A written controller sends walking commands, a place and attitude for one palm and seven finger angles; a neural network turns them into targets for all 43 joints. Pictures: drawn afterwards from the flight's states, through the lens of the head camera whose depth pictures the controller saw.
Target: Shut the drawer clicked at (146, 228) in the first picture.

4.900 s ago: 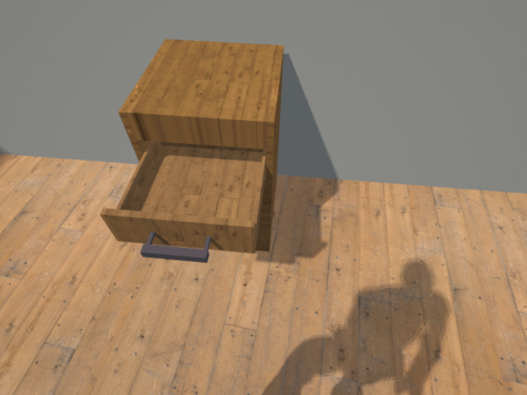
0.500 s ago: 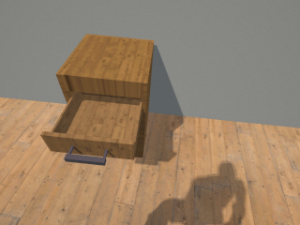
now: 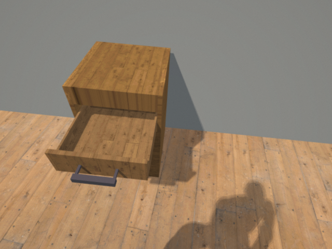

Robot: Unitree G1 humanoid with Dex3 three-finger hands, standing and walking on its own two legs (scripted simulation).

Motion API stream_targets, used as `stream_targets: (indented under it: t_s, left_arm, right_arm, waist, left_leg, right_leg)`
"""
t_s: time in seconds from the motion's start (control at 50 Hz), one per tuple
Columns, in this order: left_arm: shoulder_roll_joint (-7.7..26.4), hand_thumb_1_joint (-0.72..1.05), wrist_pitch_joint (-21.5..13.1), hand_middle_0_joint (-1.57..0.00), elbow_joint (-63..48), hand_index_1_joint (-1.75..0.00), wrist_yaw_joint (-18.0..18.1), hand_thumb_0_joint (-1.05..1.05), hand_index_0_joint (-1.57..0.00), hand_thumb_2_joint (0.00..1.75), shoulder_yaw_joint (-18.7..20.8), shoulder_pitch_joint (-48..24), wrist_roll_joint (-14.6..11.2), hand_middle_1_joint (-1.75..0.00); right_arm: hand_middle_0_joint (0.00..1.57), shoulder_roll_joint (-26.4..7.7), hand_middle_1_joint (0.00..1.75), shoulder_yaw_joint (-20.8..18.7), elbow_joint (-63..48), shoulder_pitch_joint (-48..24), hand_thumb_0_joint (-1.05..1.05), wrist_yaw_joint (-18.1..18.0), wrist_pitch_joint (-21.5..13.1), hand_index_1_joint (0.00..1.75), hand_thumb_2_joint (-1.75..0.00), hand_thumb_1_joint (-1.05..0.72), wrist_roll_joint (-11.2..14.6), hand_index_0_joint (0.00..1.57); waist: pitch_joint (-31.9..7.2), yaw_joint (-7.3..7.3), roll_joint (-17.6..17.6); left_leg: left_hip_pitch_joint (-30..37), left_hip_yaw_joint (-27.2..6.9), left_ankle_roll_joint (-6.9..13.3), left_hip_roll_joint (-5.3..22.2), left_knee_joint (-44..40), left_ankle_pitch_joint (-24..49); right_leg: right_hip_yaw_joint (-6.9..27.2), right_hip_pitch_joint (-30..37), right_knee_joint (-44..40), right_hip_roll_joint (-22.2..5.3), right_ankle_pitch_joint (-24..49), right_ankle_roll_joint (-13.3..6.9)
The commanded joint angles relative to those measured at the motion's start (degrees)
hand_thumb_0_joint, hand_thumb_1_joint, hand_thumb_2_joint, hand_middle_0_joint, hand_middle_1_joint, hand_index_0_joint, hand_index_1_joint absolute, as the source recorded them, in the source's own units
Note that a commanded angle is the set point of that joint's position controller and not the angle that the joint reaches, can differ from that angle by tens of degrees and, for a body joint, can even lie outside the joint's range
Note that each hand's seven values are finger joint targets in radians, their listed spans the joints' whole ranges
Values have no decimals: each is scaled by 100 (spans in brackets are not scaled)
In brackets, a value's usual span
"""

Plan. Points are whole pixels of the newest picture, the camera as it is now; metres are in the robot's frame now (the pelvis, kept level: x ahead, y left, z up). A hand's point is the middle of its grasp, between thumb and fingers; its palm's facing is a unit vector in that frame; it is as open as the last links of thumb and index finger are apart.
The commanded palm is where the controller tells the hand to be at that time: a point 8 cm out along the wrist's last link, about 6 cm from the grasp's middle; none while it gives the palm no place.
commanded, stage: look again from close up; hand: left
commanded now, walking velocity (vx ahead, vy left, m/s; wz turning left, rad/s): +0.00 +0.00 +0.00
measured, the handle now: (95, 174) +0.42 +0.29 -0.23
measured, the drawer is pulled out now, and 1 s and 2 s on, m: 0.28 0.28 0.28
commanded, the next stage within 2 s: shuffle to correct the standing spot in 0.24 s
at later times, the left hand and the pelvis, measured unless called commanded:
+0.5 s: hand out of the picture +0.02 +0.15 -0.18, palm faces +0.04 -0.99 -0.16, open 7.4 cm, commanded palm none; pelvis +0.05 -0.01 +0.00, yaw +0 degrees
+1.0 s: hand out of the picture +0.13 +0.24 -0.16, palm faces +0.04 -0.96 -0.28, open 7.4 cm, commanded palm none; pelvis +0.08 +0.05 +0.00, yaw -1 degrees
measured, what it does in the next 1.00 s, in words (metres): lifts its right foot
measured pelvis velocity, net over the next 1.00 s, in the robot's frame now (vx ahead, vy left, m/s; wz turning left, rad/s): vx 0.08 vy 0.05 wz -0.02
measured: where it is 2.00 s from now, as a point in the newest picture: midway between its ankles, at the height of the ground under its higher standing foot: outside the picture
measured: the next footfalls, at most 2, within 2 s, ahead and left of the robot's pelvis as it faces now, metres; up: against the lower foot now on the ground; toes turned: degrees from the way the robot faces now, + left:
right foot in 1.10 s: +0.12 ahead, -0.05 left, +0.00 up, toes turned -8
left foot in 1.54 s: +0.05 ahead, +0.22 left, +0.00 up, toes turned +5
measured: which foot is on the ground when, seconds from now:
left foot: down 0.00-1.00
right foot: down 0.00-0.70, up 0.72-1.00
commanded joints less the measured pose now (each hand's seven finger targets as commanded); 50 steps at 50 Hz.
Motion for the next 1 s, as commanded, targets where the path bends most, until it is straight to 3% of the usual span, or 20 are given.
stream_targets:
  t_s: [0.0,0.18,0.24,0.32,0.38,0.46,0.54,0.58,0.6,0.62,0.64,0.66,0.68,0.7,0.74,0.78,0.82,0.9,0.98]
  left_arm:
    - [484,90,-77,-20,-44,-30,38,0,-20,90,78,600,-10,-30]
    - [472,90,-148,-20,2,-30,62,0,-20,90,50,408,-37,-30]
    - [462,90,-155,-20,18,-30,75,0,-20,90,51,347,-49,-30]
    - [487,90,-141,-20,39,-30,84,0,-20,90,46,317,-55,-30]
    - [617,90,-131,-20,27,-30,81,0,-20,90,102,325,-25,-30]
    - [842,90,-108,-20,-28,-30,71,0,-20,90,245,359,-14,-30]
    - [1069,90,-92,-20,-83,-30,94,0,-20,90,378,397,7,-30]
    - [1114,90,-88,-20,-120,-30,109,0,-20,90,429,421,28,-30]
    - [1142,90,-84,-20,-131,-30,118,0,-20,90,448,386,36,-30]
    - [1134,90,-77,-20,-180,-30,123,0,-20,90,448,268,38,-30]
    - [1075,90,-64,-20,-242,-30,120,0,-20,90,433,122,23,-30]
    - [933,90,-62,-20,-331,-30,106,0,-20,90,392,22,-15,-30]
    - [720,90,-55,-20,-447,-30,108,0,-20,90,320,-195,-37,-30]
    - [699,90,-10,-20,-487,-30,129,0,-20,90,306,-309,-1,-30]
    - [744,90,59,-20,-503,-30,105,0,-20,90,351,-447,20,-30]
    - [714,90,112,-20,-475,-30,60,0,-20,90,371,-394,35,-30]
    - [677,90,179,-20,-503,-30,60,0,-20,90,387,-284,40,-30]
    - [728,90,237,-20,-636,-30,104,0,-20,90,433,-427,57,-30]
    - [679,90,188,-20,-744,-30,173,0,-20,90,425,-481,54,-30]
  right_arm:
    - [20,-562,30,-111,-157,289,0,-21,-123,30,-90,-90,-2,20]
    - [20,-438,30,-52,-65,368,0,-53,-233,30,-90,-90,38,20]
    - [20,-431,30,-34,-27,372,0,-71,-247,30,-90,-90,41,20]
    - [20,-437,30,-11,27,327,0,-81,-237,30,-90,-90,43,20]
    - [20,-517,30,-21,-15,299,0,-49,-193,30,-90,-90,34,20]
    - [20,-567,30,-63,-205,134,0,-12,-137,30,-90,-90,-3,20]
    - [20,-557,30,-93,-403,23,0,4,-103,30,-90,-90,-29,20]
    - [20,-577,30,-105,-484,-13,0,3,-102,30,-90,-90,-30,20]
    - [20,-573,30,-100,-507,12,0,0,-112,30,-90,-90,-25,20]
    - [20,-606,30,-98,-497,187,0,-8,-128,30,-90,-90,-26,20]
    - [20,-708,30,-117,-398,508,0,-19,-152,30,-90,-90,-33,20]
    - [20,-962,30,-172,-330,840,0,-51,-169,30,-90,-90,-60,20]
    - [20,-1108,30,-205,-276,1162,0,-69,-183,30,-90,-90,-48,20]
    - [20,-1066,30,-166,-270,1095,0,-103,-153,30,-90,-90,2,20]
    - [20,-884,30,-130,-519,564,0,-97,-143,30,-90,-90,1,20]
    - [20,-874,30,-131,-709,175,0,-79,-132,30,-90,-90,-29,20]
    - [20,-946,30,-162,-814,47,0,-59,-125,30,-90,-90,-34,20]
    - [20,-941,30,-217,-885,-11,0,-17,-54,30,-90,-90,-60,20]
    - [20,-964,30,-271,-955,-68,0,11,9,30,-90,-90,-91,20]
  waist:
    - [671,31,299]
    - [351,4,-64]
    - [334,-11,-13]
    - [463,-5,-49]
    - [554,29,-23]
    - [702,105,-202]
    - [784,148,-651]
    - [755,151,-605]
    - [753,119,-608]
    - [618,-18,-557]
    - [422,-173,-226]
    - [171,-267,436]
    - [66,-321,1401]
    - [124,-233,1251]
    - [388,-72,577]
    - [419,80,368]
    - [229,157,362]
    - [193,135,457]
    - [121,136,419]
  left_leg:
    - [57,-1157,51,739,-1005,-1859]
    - [587,-839,65,699,-526,34]
    - [696,-757,54,688,-412,430]
    - [744,-730,46,688,-394,536]
    - [571,-638,34,584,-279,72]
    - [17,-385,-63,367,77,-489]
    - [-538,-80,-176,254,806,-710]
    - [-556,-22,-192,244,905,-746]
    - [-462,7,-181,243,795,-674]
    - [21,10,-138,255,381,-303]
    - [777,-99,-20,368,129,744]
    - [1574,-775,377,893,135,2180]
    - [2249,-1642,938,1578,-201,3896]
    - [2076,-1714,1115,1779,-521,4114]
    - [1361,-1328,1166,1646,-647,3396]
    - [1044,-994,1074,1394,-774,3077]
    - [973,-866,1053,1282,-855,2837]
    - [918,-849,1056,1191,-880,2493]
    - [880,-952,1091,1267,-621,2774]
  right_leg:
    - [562,-659,-662,-474,-733,-156]
    - [545,-223,-704,-622,484,-131]
    - [556,-145,-706,-655,749,-118]
    - [523,-124,-728,-660,834,-105]
    - [621,-54,-713,-749,478,-195]
    - [1069,149,-882,-1139,165,-425]
    - [1453,563,-855,-1748,1350,-744]
    - [1473,677,-654,-1846,2141,-830]
    - [1337,698,-457,-1830,2627,-815]
    - [1057,535,-85,-1670,3169,-724]
    - [567,193,577,-1282,3395,-537]
    - [83,-514,1433,-768,2367,-278]
    - [-283,-1478,2485,-231,-960,-72]
    - [-3,-1701,3300,-304,-1872,-24]
    - [64,-1668,3811,-599,-1539,-35]
    - [-80,-1643,3880,-640,-1127,27]
    - [-184,-1535,3719,-645,-915,111]
    - [-315,-1491,3230,-624,-807,145]
    - [-383,-1043,2101,-594,-812,86]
